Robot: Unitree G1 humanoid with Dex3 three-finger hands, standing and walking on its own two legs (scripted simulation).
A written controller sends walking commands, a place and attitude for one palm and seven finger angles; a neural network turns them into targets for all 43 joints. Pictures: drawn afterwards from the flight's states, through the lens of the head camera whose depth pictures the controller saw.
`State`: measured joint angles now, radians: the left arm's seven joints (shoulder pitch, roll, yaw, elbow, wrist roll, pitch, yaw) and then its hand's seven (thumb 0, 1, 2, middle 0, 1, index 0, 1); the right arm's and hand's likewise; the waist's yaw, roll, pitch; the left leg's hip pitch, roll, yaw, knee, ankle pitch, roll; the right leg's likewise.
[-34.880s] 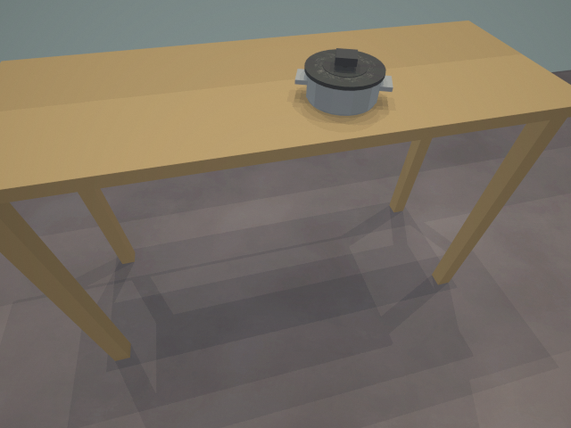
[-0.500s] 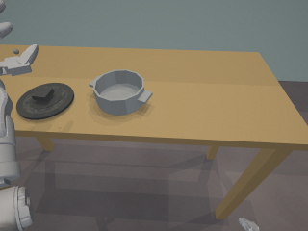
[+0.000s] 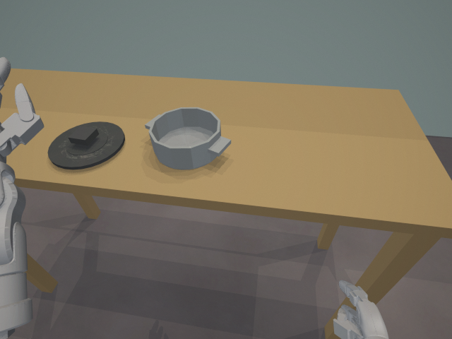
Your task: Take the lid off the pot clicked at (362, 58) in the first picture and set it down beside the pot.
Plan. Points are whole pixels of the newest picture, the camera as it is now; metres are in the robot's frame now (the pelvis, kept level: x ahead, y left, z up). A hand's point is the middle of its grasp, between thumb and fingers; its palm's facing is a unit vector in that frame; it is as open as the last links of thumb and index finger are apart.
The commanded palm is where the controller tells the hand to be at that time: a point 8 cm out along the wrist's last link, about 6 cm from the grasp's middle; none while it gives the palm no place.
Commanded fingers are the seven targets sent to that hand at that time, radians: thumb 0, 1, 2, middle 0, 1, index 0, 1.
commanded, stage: draw the hand back to the body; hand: left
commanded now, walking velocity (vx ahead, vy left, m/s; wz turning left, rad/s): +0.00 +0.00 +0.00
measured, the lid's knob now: (83, 135) +0.50 +0.40 +0.10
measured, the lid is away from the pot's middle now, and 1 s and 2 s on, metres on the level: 0.24 0.24 0.24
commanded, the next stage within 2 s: step back with the hand held close in 0.80 s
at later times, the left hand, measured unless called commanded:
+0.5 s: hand (4, 164) +0.21 +0.27 +0.28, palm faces +0.51 -0.82 -0.27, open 7.4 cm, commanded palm +0.15 +0.30 +0.28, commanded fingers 0.00 0.90 0.90 -0.20 -0.30 -0.20 -0.30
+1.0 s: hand out of the picture +0.16 +0.27 +0.28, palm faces +0.53 -0.79 -0.32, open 7.4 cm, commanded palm +0.10 +0.31 +0.28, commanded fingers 0.00 0.90 0.90 -0.20 -0.30 -0.20 -0.30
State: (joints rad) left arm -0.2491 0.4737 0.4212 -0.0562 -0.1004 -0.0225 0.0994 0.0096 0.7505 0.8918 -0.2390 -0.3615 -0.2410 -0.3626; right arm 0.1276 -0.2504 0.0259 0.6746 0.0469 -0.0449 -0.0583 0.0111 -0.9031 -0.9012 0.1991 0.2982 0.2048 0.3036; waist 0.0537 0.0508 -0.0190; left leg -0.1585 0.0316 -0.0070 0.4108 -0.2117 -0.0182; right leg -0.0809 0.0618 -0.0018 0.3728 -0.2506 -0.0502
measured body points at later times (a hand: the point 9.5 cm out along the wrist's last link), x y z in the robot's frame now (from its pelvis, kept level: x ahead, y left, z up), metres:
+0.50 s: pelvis +0.00 +0.02 +0.00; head -0.03 +0.00 +0.45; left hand +0.18 +0.31 +0.29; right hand +0.19 -0.20 -0.08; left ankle +0.01 +0.14 -0.74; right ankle -0.03 -0.09 -0.74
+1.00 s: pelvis -0.03 +0.03 +0.00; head -0.05 +0.02 +0.45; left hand +0.12 +0.31 +0.29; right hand +0.18 -0.17 -0.07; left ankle +0.01 +0.14 -0.74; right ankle -0.03 -0.09 -0.74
